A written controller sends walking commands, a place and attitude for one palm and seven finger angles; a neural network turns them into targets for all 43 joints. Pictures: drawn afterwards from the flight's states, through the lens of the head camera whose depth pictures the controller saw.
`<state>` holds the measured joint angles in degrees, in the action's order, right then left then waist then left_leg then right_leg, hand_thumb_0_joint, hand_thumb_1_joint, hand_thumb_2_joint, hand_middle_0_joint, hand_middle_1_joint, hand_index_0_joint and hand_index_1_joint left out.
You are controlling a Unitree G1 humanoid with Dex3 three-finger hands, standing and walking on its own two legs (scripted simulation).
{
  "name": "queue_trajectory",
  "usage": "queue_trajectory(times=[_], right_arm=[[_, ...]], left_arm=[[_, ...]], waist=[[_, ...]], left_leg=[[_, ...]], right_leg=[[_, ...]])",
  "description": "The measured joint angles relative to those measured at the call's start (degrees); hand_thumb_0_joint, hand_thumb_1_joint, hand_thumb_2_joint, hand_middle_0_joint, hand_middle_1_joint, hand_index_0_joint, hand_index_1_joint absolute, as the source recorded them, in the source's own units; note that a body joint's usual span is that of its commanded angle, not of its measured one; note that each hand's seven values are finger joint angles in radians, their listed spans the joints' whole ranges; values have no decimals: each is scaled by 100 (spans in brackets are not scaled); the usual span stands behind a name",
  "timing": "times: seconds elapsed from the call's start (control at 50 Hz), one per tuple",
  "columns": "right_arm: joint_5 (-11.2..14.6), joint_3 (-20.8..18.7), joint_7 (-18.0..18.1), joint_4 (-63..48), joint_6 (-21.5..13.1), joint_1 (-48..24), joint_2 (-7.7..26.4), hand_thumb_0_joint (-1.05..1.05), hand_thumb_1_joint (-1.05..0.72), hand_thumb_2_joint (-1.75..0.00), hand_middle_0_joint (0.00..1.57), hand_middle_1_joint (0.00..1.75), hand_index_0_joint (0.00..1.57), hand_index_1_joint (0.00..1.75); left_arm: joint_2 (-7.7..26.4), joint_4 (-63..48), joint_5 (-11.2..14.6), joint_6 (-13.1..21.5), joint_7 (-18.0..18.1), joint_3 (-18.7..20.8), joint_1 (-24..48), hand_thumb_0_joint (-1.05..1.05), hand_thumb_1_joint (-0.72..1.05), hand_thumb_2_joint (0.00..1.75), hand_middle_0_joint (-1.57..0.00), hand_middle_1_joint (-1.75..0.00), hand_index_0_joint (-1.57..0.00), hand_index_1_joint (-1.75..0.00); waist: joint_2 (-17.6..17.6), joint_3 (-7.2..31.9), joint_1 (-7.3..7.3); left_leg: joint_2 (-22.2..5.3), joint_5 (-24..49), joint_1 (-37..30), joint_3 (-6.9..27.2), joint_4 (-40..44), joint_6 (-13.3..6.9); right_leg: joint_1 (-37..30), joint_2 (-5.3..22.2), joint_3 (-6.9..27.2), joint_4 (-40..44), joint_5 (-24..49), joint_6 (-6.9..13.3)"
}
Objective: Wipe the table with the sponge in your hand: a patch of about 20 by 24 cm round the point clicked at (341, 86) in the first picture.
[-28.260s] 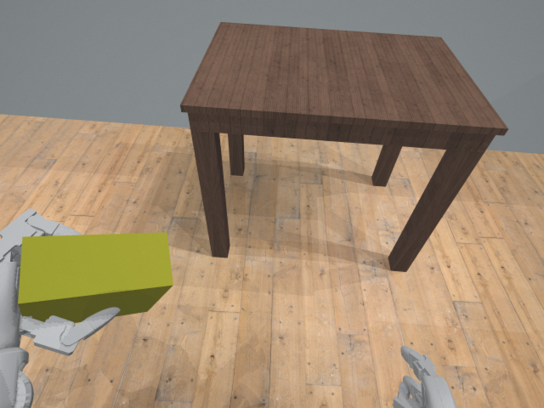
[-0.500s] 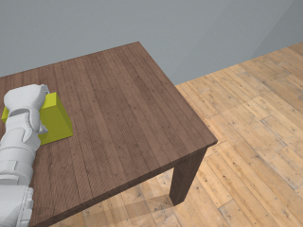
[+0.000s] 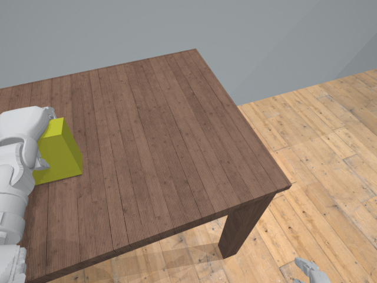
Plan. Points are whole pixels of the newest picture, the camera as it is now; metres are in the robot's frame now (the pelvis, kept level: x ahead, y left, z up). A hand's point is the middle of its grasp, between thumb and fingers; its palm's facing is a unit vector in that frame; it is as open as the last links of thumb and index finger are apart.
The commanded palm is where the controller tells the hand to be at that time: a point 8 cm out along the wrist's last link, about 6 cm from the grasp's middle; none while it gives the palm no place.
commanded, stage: wipe back along the first lane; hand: left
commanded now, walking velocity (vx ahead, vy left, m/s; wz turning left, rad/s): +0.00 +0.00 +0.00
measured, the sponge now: (47, 159) +0.35 +0.37 +0.03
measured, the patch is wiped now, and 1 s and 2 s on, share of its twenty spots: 1.00 1.00 1.00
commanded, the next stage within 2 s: lift the sponge slowly off the table in 1.54 s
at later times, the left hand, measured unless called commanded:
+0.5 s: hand (38, 158) +0.32 +0.35 +0.08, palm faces -0.03 -0.01 -1.00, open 10.3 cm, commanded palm +0.29 +0.33 +0.11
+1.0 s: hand (36, 181) +0.27 +0.32 +0.08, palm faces +0.00 -0.03 -1.00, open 10.3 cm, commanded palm +0.24 +0.31 +0.12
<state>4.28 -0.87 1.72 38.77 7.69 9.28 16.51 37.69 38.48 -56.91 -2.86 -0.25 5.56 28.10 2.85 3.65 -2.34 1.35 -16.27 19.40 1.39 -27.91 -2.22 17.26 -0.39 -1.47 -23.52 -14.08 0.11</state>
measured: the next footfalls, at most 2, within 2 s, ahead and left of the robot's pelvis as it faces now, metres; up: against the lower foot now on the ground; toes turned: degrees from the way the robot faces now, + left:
none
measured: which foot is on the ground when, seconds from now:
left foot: down 0.00-1.00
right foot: down 0.00-1.00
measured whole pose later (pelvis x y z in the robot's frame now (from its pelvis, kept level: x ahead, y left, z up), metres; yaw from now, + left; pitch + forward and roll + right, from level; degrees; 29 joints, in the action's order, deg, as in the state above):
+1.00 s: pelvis +0.00 -0.01 +0.00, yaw +0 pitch +3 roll -1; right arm 4.0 0.1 1.1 37.1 6.7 6.1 16.6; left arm 31.6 7.5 -51.9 -14.6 2.6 3.0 1.9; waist 5.1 3.2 -4.8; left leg 1.2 -16.8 14.2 1.3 -27.9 -1.9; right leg 12.6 -0.6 -1.3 -24.6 -15.2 0.3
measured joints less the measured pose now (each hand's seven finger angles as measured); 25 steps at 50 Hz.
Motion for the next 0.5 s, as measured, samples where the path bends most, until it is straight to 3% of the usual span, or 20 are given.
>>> queue_trajectory(times=[0.3,0.5], right_arm=[[20,-12,-45,106,108,158,22,1,-91,-90,20,29,20,30],[44,47,-45,-33,56,-46,-3,1,-91,-90,20,29,20,30]], left_arm=[[-233,-951,273,-484,264,-115,-853,1,-51,104,-70,-133,-71,-132],[-409,-1346,294,-798,293,-325,-1123,1,-51,104,-69,-133,-71,-133]], waist=[[116,6,3],[136,22,-69]], left_leg=[[36,-3,-119,-39,-14,-47],[42,15,-212,-22,-15,-34]], right_leg=[[-107,37,39,-21,1,-48],[-186,42,22,-68,-12,-31]])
